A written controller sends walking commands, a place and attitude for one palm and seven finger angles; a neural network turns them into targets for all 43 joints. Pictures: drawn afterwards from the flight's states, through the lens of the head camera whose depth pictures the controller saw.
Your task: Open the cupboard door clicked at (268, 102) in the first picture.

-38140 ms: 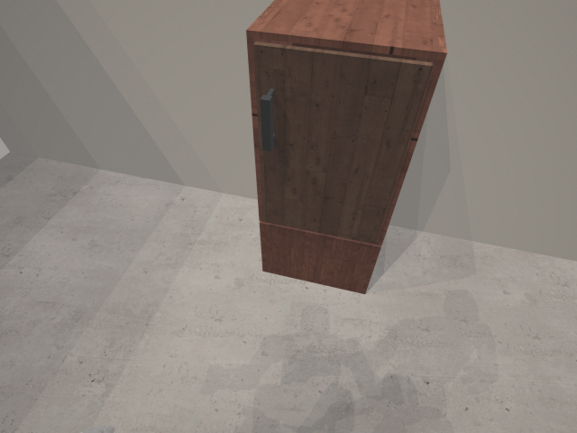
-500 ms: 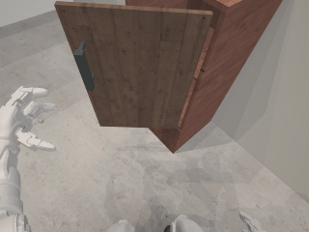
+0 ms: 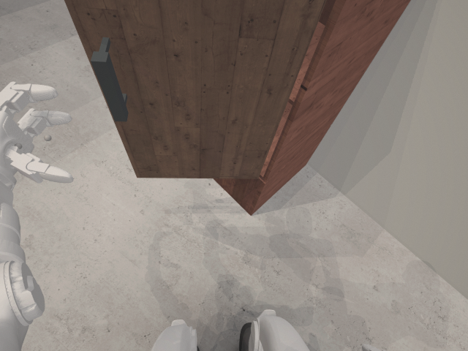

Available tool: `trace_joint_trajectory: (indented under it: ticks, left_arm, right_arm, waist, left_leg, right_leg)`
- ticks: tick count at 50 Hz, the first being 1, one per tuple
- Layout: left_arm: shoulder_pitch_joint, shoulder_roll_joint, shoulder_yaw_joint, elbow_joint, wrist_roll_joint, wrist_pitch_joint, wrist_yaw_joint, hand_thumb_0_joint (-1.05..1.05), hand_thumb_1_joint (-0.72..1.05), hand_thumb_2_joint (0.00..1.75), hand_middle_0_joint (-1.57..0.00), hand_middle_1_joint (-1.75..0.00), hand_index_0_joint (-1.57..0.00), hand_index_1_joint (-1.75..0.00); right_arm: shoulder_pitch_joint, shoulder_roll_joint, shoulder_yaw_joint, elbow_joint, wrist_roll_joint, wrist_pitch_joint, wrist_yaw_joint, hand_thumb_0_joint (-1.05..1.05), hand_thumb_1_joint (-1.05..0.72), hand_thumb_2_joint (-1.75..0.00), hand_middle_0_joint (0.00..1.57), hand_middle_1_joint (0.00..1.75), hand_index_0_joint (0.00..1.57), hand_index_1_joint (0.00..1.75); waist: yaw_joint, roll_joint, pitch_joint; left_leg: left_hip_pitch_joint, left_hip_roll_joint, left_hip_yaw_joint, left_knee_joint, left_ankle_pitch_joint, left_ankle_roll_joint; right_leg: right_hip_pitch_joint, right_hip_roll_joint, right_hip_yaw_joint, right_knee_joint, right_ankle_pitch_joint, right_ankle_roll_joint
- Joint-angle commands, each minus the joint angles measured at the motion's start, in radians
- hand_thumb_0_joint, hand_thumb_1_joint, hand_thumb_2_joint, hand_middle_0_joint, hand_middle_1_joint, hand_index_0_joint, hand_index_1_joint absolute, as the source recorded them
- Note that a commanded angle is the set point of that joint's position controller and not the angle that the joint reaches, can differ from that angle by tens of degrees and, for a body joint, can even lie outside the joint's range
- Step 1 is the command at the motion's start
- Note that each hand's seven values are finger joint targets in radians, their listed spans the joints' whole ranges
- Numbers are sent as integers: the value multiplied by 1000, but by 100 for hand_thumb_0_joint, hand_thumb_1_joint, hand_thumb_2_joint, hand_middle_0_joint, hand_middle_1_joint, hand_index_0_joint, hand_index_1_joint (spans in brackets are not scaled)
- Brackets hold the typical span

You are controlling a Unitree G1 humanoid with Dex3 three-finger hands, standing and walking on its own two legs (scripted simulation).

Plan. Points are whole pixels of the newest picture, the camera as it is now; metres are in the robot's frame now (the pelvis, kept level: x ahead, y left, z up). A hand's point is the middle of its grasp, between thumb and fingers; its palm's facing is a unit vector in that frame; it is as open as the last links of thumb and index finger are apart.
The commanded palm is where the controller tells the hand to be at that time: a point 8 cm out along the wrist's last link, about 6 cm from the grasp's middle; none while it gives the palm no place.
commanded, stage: move the hooked fingers beside the handle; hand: left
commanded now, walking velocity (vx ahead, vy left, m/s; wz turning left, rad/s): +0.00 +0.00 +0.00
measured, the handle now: (113, 82) +0.57 +0.22 +0.06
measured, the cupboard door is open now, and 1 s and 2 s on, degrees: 48 48 48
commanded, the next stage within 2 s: slide the fingers in behind the handle in 1.40 s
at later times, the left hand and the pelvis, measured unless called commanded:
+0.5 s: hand (61, 101) +0.50 +0.28 +0.08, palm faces +0.02 -1.00 -0.01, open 14.0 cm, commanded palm +0.49 +0.32 +0.06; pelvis +0.00 +0.00 -0.01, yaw -1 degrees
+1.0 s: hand (61, 98) +0.52 +0.29 +0.06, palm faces +0.02 -1.00 -0.02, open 14.0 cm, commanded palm +0.50 +0.32 +0.06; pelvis +0.01 +0.00 -0.01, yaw -2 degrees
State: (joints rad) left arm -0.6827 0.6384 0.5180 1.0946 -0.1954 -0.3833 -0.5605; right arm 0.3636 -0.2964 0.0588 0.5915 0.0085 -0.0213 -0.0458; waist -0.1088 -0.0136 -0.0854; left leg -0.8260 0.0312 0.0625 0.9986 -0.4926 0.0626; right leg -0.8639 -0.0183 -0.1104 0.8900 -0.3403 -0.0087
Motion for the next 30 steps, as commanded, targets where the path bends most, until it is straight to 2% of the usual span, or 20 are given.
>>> trace_joint_trajectory:
  ticks: [1,3,4,6,7,10,13,14,15,16,18,19,20,22,23,24,26,27,29,30]
  left_arm:
    - [-363,314,39,-183,-14,-60,17,0,-50,30,-30,-120,-30,-120]
    - [-432,311,28,-164,-14,-59,23,0,-50,30,-30,-120,-30,-120]
    - [-433,357,57,-151,-1,-56,29,0,-50,30,-30,-120,-30,-120]
    - [-469,333,21,-136,14,-51,37,0,-50,30,-30,-120,-30,-120]
    - [-489,348,29,-146,20,-54,45,0,-50,30,-30,-120,-30,-120]
    - [-497,369,48,-175,22,-64,54,0,-50,30,-30,-120,-30,-120]
    - [-508,371,46,-111,23,-49,54,0,-50,30,-30,-120,-30,-120]
    - [-510,412,70,-94,35,-43,56,0,-50,30,-30,-120,-30,-120]
    - [-510,414,61,-83,43,-37,57,0,-50,30,-30,-120,-30,-120]
    - [-521,422,61,-82,49,-35,59,0,-50,30,-30,-120,-30,-120]
    - [-539,449,75,-92,54,-43,62,0,-50,30,-30,-120,-30,-120]
    - [-568,455,71,-96,59,-46,62,0,-50,30,-30,-120,-30,-120]
    - [-567,444,68,-94,55,-48,60,0,-50,30,-30,-120,-30,-120]
    - [-588,462,70,-60,59,-43,56,0,-50,30,-30,-120,-30,-120]
    - [-597,463,67,-49,60,-42,53,0,-50,30,-30,-120,-30,-120]
    - [-629,482,64,-49,71,-38,51,0,-50,30,-30,-120,-30,-120]
    - [-630,478,51,-20,79,-25,50,0,-50,30,-30,-120,-30,-120]
    - [-656,468,36,-10,80,-18,50,0,-50,30,-30,-120,-30,-120]
    - [-715,514,52,-25,91,-22,53,0,-50,30,-30,-120,-30,-120]
    - [-728,503,42,-17,91,-19,55,0,-50,30,-30,-120,-30,-120]
  right_arm:
    - [142,-198,-84,-63,-1,4,-12,0,-90,-90,20,30,20,30]
    - [148,-198,-80,-55,-2,14,-12,0,-90,-90,20,30,20,30]
    - [156,-204,-81,-53,-3,22,-12,0,-90,-90,20,30,20,30]
    - [157,-202,-77,-53,-3,29,-11,0,-90,-90,20,30,20,30]
    - [164,-204,-78,-49,-5,33,-11,0,-90,-90,20,30,20,30]
    - [188,-205,-83,-45,-12,46,-6,0,-90,-90,20,30,20,30]
    - [194,-206,-76,-46,-11,58,-5,0,-90,-90,20,30,20,30]
    - [197,-210,-76,-44,-13,61,-6,0,-90,-90,20,30,20,30]
    - [196,-208,-73,-47,-11,66,-5,0,-90,-90,20,30,20,30]
    - [199,-209,-71,-48,-14,69,-4,0,-90,-90,20,30,20,30]
    - [207,-212,-72,-56,-17,73,-6,0,-90,-90,20,30,20,30]
    - [214,-213,-70,-49,-17,77,-5,0,-90,-90,20,30,20,30]
    - [218,-212,-73,-49,-18,79,-3,0,-90,-90,20,30,20,30]
    - [220,-216,-69,-44,-18,83,-4,0,-90,-90,20,30,20,30]
    - [221,-216,-66,-48,-18,84,-6,0,-90,-90,20,30,20,30]
    - [229,-219,-63,-41,-18,88,-7,0,-90,-90,20,30,20,30]
    - [234,-220,-60,-42,-18,93,-7,0,-90,-90,20,30,20,30]
    - [235,-220,-56,-41,-17,95,-7,0,-90,-90,20,30,20,30]
    - [248,-225,-54,-35,-20,99,-11,0,-90,-90,20,30,20,30]
    - [250,-223,-53,-36,-20,99,-9,0,-90,-90,20,30,20,30]
  waist:
    - [-2,182,-431]
    - [-23,176,-402]
    - [-16,170,-413]
    - [-30,190,-400]
    - [-33,195,-404]
    - [-25,249,-494]
    - [-45,184,-446]
    - [-38,189,-448]
    - [-41,209,-434]
    - [-43,200,-430]
    - [-49,198,-445]
    - [-56,221,-459]
    - [-60,209,-476]
    - [-73,194,-441]
    - [-76,221,-436]
    - [-83,223,-443]
    - [-89,223,-429]
    - [-102,229,-422]
    - [-107,259,-458]
    - [-113,269,-466]
  left_leg:
    - [298,11,-140,-140,538,-78]
    - [277,11,-141,-130,523,-73]
    - [268,12,-141,-132,511,-73]
    - [261,11,-147,-133,485,-73]
    - [271,13,-152,-131,496,-74]
    - [354,19,-161,-114,614,-92]
    - [273,16,-150,-106,577,-74]
    - [254,16,-144,-110,551,-71]
    - [238,12,-137,-111,525,-66]
    - [227,11,-139,-112,513,-64]
    - [224,12,-142,-102,536,-62]
    - [245,16,-143,-101,549,-66]
    - [247,16,-142,-94,549,-61]
    - [206,15,-139,-91,503,-55]
    - [203,14,-138,-88,501,-53]
    - [214,17,-144,-89,512,-56]
    - [197,16,-143,-84,493,-52]
    - [188,16,-141,-80,468,-48]
    - [215,19,-154,-70,500,-55]
    - [218,19,-157,-65,507,-58]
  right_leg:
    - [163,51,55,-46,188,-22]
    - [142,54,53,-42,184,-23]
    - [151,54,55,-43,178,-21]
    - [127,53,54,-45,157,-20]
    - [119,53,53,-43,159,-20]
    - [112,56,51,-35,194,-21]
    - [136,61,53,-33,216,-20]
    - [154,60,57,-36,214,-18]
    - [153,59,61,-40,209,-18]
    - [155,57,60,-40,206,-18]
    - [158,61,59,-30,225,-22]
    - [148,63,61,-32,225,-19]
    - [153,62,64,-35,234,-17]
    - [148,62,65,-36,219,-16]
    - [132,64,65,-30,217,-20]
    - [126,64,62,-31,216,-17]
    - [113,62,63,-33,205,-16]
    - [97,62,66,-35,193,-14]
    - [77,63,61,-24,195,-17]
    - [70,63,59,-21,196,-16]
